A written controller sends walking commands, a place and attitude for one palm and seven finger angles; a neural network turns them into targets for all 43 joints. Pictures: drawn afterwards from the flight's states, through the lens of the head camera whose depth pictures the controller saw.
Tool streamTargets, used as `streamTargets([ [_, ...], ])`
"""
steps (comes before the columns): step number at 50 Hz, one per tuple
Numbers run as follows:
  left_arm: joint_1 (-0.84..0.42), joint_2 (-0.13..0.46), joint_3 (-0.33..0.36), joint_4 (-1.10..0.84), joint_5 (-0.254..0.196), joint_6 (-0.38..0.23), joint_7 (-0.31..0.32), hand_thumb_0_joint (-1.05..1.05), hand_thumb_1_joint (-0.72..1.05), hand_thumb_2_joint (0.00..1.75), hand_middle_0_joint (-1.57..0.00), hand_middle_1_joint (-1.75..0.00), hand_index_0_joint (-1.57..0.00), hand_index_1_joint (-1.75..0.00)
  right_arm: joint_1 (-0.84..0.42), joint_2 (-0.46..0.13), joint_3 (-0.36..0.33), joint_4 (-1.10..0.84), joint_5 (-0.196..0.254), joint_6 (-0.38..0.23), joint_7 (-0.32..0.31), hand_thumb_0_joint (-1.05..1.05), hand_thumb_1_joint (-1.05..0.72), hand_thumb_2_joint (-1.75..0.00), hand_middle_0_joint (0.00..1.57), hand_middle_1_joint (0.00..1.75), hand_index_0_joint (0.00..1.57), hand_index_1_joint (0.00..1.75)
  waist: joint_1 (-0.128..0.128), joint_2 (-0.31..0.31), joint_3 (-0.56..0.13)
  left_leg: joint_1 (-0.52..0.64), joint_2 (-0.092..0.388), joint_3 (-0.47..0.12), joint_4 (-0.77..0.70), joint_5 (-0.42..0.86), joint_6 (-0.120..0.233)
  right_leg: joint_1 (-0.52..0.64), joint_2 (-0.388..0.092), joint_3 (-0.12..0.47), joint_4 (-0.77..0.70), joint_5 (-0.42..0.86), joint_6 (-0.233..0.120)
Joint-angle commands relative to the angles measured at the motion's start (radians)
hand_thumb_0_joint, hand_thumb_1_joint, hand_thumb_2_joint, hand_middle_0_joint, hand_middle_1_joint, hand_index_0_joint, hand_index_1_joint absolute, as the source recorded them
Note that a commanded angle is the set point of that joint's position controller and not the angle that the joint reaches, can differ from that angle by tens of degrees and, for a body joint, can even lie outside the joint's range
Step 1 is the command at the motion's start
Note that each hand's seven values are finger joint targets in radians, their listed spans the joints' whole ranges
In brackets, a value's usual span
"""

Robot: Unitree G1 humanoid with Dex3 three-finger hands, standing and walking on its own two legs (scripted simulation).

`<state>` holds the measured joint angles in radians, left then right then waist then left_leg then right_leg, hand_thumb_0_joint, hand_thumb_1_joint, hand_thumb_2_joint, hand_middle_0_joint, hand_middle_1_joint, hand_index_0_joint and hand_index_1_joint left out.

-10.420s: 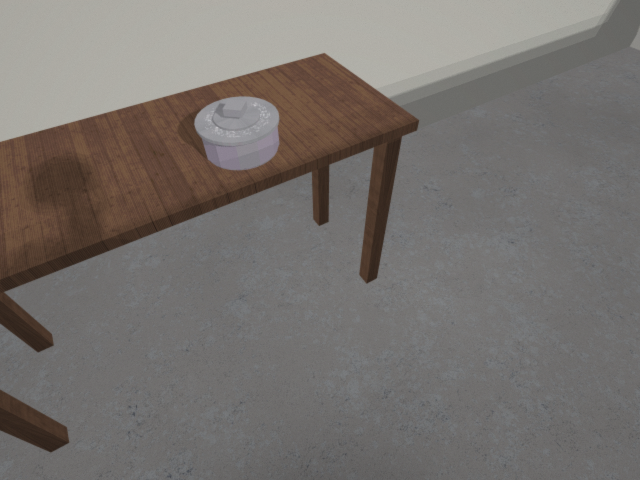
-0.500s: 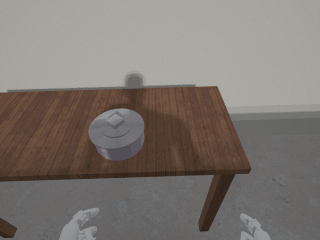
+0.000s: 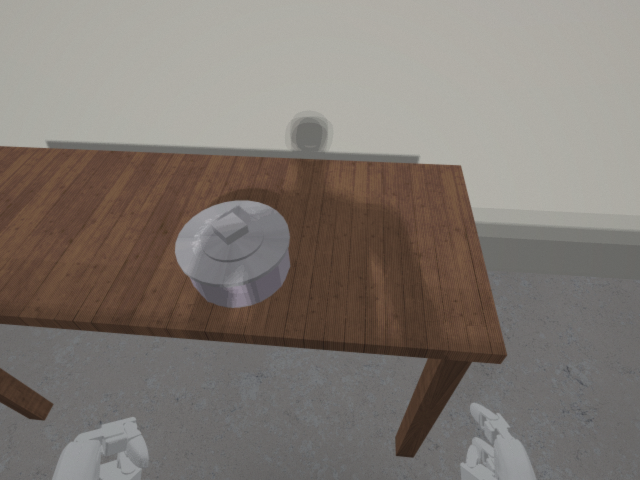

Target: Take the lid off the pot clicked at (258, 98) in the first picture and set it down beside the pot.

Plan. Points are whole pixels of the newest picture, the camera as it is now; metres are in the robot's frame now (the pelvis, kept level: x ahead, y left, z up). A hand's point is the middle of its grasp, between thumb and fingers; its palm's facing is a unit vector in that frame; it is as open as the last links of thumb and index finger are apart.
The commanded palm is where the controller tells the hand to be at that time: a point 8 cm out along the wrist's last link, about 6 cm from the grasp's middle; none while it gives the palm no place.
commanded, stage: raise the hand higher, near the body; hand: left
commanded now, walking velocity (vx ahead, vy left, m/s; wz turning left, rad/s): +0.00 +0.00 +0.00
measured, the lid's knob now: (230, 228) +0.46 +0.20 +0.04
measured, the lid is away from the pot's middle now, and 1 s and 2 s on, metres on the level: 0.00 0.00 0.00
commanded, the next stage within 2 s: reach forward and open the fingers in 0.74 s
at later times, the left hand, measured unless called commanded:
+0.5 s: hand (117, 419) +0.16 +0.24 +0.05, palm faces +0.28 -0.87 -0.40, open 3.1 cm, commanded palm +0.12 +0.28 +0.08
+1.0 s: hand (95, 382) +0.18 +0.25 +0.10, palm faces +0.09 -0.45 -0.89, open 3.0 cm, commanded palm +0.15 +0.27 +0.13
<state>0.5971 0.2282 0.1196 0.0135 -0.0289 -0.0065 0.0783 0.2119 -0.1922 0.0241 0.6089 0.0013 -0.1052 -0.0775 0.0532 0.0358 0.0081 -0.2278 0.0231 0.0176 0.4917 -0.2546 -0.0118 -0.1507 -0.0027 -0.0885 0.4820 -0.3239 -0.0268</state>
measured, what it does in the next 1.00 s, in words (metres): stands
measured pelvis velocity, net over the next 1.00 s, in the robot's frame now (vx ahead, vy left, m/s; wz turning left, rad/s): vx -0.01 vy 0.02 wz -0.04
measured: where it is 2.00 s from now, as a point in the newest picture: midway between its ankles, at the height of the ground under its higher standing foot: outside the picture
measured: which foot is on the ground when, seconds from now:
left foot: down 0.00-1.00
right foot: down 0.00-1.00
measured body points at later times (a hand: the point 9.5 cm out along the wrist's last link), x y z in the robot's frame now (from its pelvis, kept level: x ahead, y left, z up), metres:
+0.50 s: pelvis +0.02 +0.00 +0.00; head +0.01 -0.02 +0.45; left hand +0.14 +0.28 +0.08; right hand +0.22 -0.22 -0.07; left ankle +0.00 +0.13 -0.74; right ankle -0.04 -0.09 -0.74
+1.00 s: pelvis -0.01 +0.02 +0.00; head +0.00 -0.02 +0.45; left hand +0.17 +0.27 +0.14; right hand +0.19 -0.20 -0.09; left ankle +0.00 +0.13 -0.74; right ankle -0.04 -0.09 -0.74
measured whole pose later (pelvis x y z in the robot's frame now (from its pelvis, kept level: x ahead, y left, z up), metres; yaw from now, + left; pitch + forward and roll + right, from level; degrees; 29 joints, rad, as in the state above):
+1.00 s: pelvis -0.01 +0.02 +0.00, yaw -2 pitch +0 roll +0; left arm 0.55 0.44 0.11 -0.45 0.52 0.10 0.11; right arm 0.16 -0.25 0.03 0.56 -0.01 0.03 -0.02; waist 0.08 0.08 0.00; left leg -0.23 0.01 0.06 0.47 -0.24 0.01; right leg -0.17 -0.01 -0.05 0.47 -0.30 -0.01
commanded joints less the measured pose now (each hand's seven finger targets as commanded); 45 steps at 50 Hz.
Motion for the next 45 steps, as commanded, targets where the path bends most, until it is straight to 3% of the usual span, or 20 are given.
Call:
streamTargets([
  [1,0.038,0.176,0.121,-0.232,-0.001,-0.069,0.009,0.0,0.9,0.9,-1.3,-1.5,-1.3,-1.5,-0.139,-0.111,-0.054,-0.162,0.006,-0.065,-0.013,0.0,-0.9,-0.9,0.2,0.3,0.2,0.3,0.005,-0.035,-0.085,0.102,-0.024,0.012,-0.038,0.248,0.049,-0.026,-0.033,0.04,-0.097,0.348,0.032],
  [4,0.083,0.195,0.157,-0.222,0.0,-0.074,0.011,0.0,0.9,0.9,-1.3,-1.5,-1.3,-1.5,-0.153,-0.107,-0.062,-0.147,0.009,-0.059,-0.016,0.0,-0.9,-0.9,0.2,0.3,0.2,0.3,0.013,-0.06,-0.058,0.106,-0.023,0.016,-0.04,0.256,0.051,-0.027,-0.033,0.042,-0.111,0.36,0.034],
  [7,0.111,0.173,0.142,-0.254,-0.002,-0.084,0.003,0.0,0.9,0.9,-1.3,-1.5,-1.3,-1.5,-0.154,-0.103,-0.066,-0.147,0.01,-0.065,-0.014,0.0,-0.9,-0.9,0.2,0.3,0.2,0.3,0.011,-0.063,-0.072,0.118,-0.02,0.022,-0.04,0.279,0.054,-0.016,-0.036,0.044,-0.103,0.408,0.041],
  [10,0.11,0.18,0.144,-0.334,-0.001,-0.099,0.004,0.0,0.9,0.9,-1.3,-1.5,-1.3,-1.5,-0.149,-0.103,-0.069,-0.15,0.009,-0.071,-0.012,0.0,-0.9,-0.9,0.2,0.3,0.2,0.3,0.01,-0.014,-0.091,0.151,-0.02,0.027,-0.043,0.308,0.054,-0.006,-0.034,0.042,-0.109,0.427,0.039],
  [13,0.098,0.178,0.137,-0.364,0.0,-0.102,0.004,0.0,0.9,0.9,-1.3,-1.5,-1.3,-1.5,-0.142,-0.107,-0.069,-0.148,0.01,-0.075,-0.009,0.0,-0.9,-0.9,0.2,0.3,0.2,0.3,0.008,-0.01,-0.09,0.167,-0.016,0.021,-0.052,0.329,0.054,-0.011,-0.032,0.036,-0.106,0.423,0.039],
  [16,0.086,0.182,0.15,-0.329,-0.001,-0.099,0.005,0.0,0.9,0.9,-1.3,-1.5,-1.3,-1.5,-0.141,-0.111,-0.073,-0.143,0.011,-0.066,-0.013,0.0,-0.9,-0.9,0.2,0.3,0.2,0.3,0.002,-0.069,-0.043,0.157,-0.014,0.024,-0.057,0.297,0.056,-0.034,-0.028,0.038,-0.123,0.408,0.044],
  [19,0.048,0.217,0.175,-0.438,-0.002,-0.121,0.006,0.0,0.9,0.9,-1.3,-1.5,-1.3,-1.5,-0.151,-0.11,-0.067,-0.156,0.009,-0.066,-0.012,0.0,-0.9,-0.9,0.2,0.3,0.2,0.3,0.01,-0.012,-0.061,0.186,-0.016,0.02,-0.069,0.308,0.054,-0.019,-0.024,0.036,-0.132,0.381,0.036],
  [20,0.048,0.198,0.156,-0.477,-0.004,-0.125,0.007,0.0,0.9,0.9,-1.3,-1.5,-1.3,-1.5,-0.141,-0.103,-0.062,-0.162,0.007,-0.073,-0.01,0.0,-0.9,-0.9,0.2,0.3,0.2,0.3,0.007,0.034,-0.09,0.202,-0.019,0.02,-0.069,0.325,0.054,-0.003,-0.025,0.035,-0.126,0.393,0.035],
  [25,0.088,0.168,0.149,-0.432,-0.005,-0.107,0.004,0.0,0.9,0.9,-1.3,-1.5,-1.3,-1.5,-0.139,-0.1,-0.059,-0.158,0.004,-0.059,0.0,0.0,-0.9,-0.9,0.2,0.3,0.2,0.3,0.005,-0.031,-0.053,0.185,-0.011,0.011,-0.078,0.357,0.051,0.0,-0.017,0.022,-0.127,0.414,0.034],
  [31,-0.023,0.212,0.173,-0.549,-0.01,-0.124,0.005,0.0,0.9,0.9,-1.3,-1.5,-1.3,-1.5,-0.149,-0.105,-0.042,-0.178,0.001,-0.059,0.003,0.0,-0.9,-0.9,0.2,0.3,0.2,0.3,0.007,0.009,-0.052,0.195,-0.009,-0.003,-0.097,0.296,0.043,-0.003,-0.013,0.026,-0.142,0.327,0.03],
  [34,-0.002,0.217,0.193,-0.552,-0.012,-0.119,0.009,0.0,0.9,0.9,-1.3,-1.5,-1.3,-1.5,-0.153,-0.104,-0.039,-0.174,-0.001,-0.057,0.006,0.0,-0.9,-0.9,0.2,0.3,0.2,0.3,0.016,0.006,-0.067,0.2,-0.007,-0.01,-0.097,0.315,0.042,0.012,-0.007,0.026,-0.141,0.336,0.027],
  [35,-0.009,0.195,0.167,-0.576,-0.013,-0.123,0.008,0.0,0.9,0.9,-1.3,-1.5,-1.3,-1.5,-0.149,-0.1,-0.036,-0.182,0.0,-0.059,0.009,0.0,-0.9,-0.9,0.2,0.3,0.2,0.3,0.009,0.022,-0.069,0.199,-0.007,-0.011,-0.097,0.32,0.04,0.017,-0.009,0.024,-0.135,0.336,0.026],
  [36,-0.012,0.216,0.186,-0.578,-0.011,-0.122,0.01,0.0,0.9,0.9,-1.3,-1.5,-1.3,-1.5,-0.149,-0.105,-0.037,-0.18,0.0,-0.06,0.009,0.0,-0.9,-0.9,0.2,0.3,0.2,0.3,0.014,0.026,-0.077,0.203,-0.004,-0.012,-0.098,0.326,0.038,0.017,-0.01,0.025,-0.133,0.337,0.026],
  [37,-0.007,0.192,0.171,-0.562,-0.013,-0.12,0.009,0.0,0.9,0.9,-1.3,-1.5,-1.3,-1.5,-0.15,-0.1,-0.036,-0.176,0.0,-0.058,0.011,0.0,-0.9,-0.9,0.2,0.3,0.2,0.3,0.009,0.012,-0.058,0.195,-0.003,-0.011,-0.101,0.319,0.037,0.012,-0.01,0.021,-0.134,0.331,0.027],
  [39,-0.02,0.218,0.201,-0.557,-0.015,-0.119,0.012,0.0,0.9,0.9,-1.3,-1.5,-1.3,-1.5,-0.159,-0.106,-0.038,-0.172,0.0,-0.054,0.011,0.0,-0.9,-0.9,0.2,0.3,0.2,0.3,0.014,-0.008,-0.046,0.188,-0.003,-0.013,-0.105,0.291,0.038,0.006,-0.005,0.025,-0.145,0.309,0.027],
  [40,-0.029,0.202,0.184,-0.568,-0.017,-0.124,0.01,0.0,0.9,0.9,-1.3,-1.5,-1.3,-1.5,-0.159,-0.102,-0.037,-0.177,0.001,-0.055,0.011,0.0,-0.9,-0.9,0.2,0.3,0.2,0.3,0.008,-0.011,-0.042,0.18,-0.004,-0.011,-0.107,0.274,0.039,0.007,-0.008,0.024,-0.147,0.298,0.027],
  [42,-0.056,0.225,0.204,-0.616,-0.019,-0.134,0.014,0.0,0.9,0.9,-1.3,-1.5,-1.3,-1.5,-0.155,-0.108,-0.036,-0.177,0.001,-0.059,0.011,0.0,-0.9,-0.9,0.2,0.3,0.2,0.3,0.011,0.017,-0.069,0.198,-0.001,-0.016,-0.107,0.287,0.036,0.016,-0.009,0.027,-0.142,0.299,0.025],
  [43,-0.122,0.426,0.117,-0.697,0.419,-0.056,0.037,0.0,0.88,0.89,-1.28,-1.49,-1.28,-1.49,-0.169,-0.178,-0.023,-0.189,-0.019,-0.003,0.024,0.0,-0.9,-0.9,0.2,0.3,0.2,0.3,0.013,0.099,-0.077,0.091,-0.014,0.012,-0.071,0.346,0.046,-0.069,0.011,0.046,-0.073,0.326,0.018],
  [44,-0.117,0.353,0.12,-0.744,0.425,0.005,0.063,0.0,0.86,0.89,-1.25,-1.47,-1.25,-1.47,-0.193,-0.142,-0.026,-0.233,-0.004,0.025,0.036,0.0,-0.9,-0.9,0.2,0.3,0.2,0.3,0.016,0.137,-0.075,0.071,-0.006,0.009,-0.07,0.374,0.039,-0.057,0.006,0.016,-0.06,0.32,0.005],
  [45,-0.132,0.314,0.082,-0.75,0.435,0.029,0.066,0.0,0.83,0.89,-1.23,-1.46,-1.23,-1.46,-0.178,-0.136,-0.026,-0.23,-0.01,0.041,0.042,0.0,-0.9,-0.9,0.2,0.3,0.2,0.3,0.007,0.116,-0.078,0.065,-0.007,0.009,-0.068,0.393,0.039,-0.065,0.009,0.004,-0.056,0.305,0.001],
])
